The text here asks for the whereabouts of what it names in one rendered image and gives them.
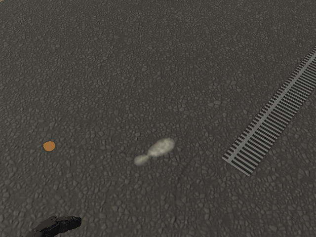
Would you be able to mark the left robot hand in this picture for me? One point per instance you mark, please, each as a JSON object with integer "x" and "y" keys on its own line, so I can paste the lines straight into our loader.
{"x": 55, "y": 225}

